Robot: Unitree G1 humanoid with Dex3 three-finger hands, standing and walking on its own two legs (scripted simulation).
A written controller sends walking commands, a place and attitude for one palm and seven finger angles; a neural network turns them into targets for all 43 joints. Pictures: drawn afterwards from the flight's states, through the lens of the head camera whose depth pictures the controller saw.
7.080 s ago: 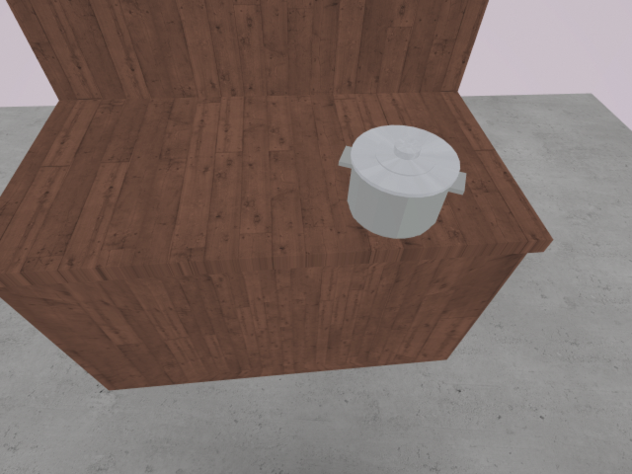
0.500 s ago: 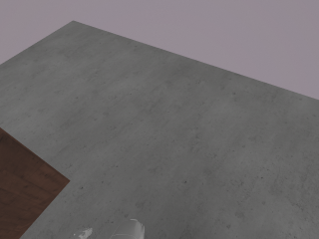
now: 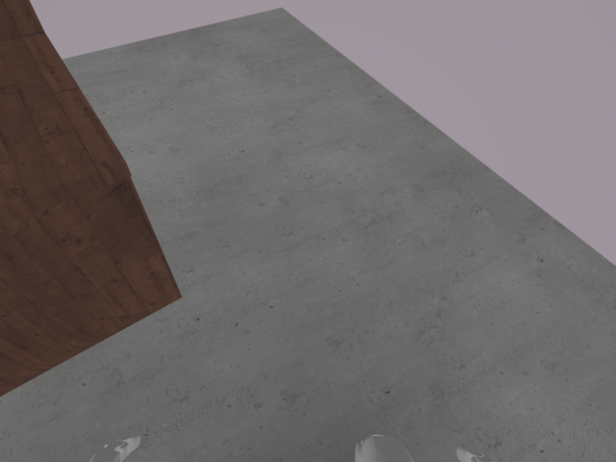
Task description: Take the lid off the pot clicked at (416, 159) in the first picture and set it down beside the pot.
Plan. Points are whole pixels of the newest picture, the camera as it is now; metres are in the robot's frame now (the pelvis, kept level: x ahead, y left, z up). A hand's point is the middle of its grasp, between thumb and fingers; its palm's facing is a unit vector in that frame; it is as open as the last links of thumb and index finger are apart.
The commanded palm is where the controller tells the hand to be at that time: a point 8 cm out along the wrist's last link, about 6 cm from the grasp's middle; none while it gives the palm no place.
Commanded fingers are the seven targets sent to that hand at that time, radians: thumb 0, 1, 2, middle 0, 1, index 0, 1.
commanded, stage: turn to face it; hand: left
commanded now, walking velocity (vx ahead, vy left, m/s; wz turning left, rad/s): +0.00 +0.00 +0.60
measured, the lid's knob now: out of the picture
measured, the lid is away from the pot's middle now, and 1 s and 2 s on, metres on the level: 0.00 0.00 0.00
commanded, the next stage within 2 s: take the last steps up to it in 1.12 s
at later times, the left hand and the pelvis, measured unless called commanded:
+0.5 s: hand out of the picture +0.10 +0.15 -0.13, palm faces +0.30 -0.91 -0.30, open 7.4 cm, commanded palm none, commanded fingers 0.00 0.90 0.90 -0.20 -0.30 -0.20 -0.30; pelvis +0.04 -0.07 +0.00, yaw +19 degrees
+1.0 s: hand out of the picture -0.06 +0.16 -0.19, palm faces +0.62 -0.75 -0.25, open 7.4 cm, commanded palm none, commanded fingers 0.00 0.90 0.90 -0.20 -0.30 -0.20 -0.30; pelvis +0.04 -0.03 -0.01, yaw +34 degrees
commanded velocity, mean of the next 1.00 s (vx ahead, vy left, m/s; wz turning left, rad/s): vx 0.00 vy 0.00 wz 0.51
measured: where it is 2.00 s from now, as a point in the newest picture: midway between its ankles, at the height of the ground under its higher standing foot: outside the picture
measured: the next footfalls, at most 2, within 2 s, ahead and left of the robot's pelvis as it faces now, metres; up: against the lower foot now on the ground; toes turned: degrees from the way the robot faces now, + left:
right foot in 0.30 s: +0.08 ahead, -0.15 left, +0.00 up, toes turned +11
left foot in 0.84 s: +0.04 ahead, +0.07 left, +0.00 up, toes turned +35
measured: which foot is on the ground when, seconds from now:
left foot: down 0.00-0.30, up 0.32-0.82, down 0.84-1.00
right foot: up 0.00-0.28, down 0.30-0.84, up 0.86-1.00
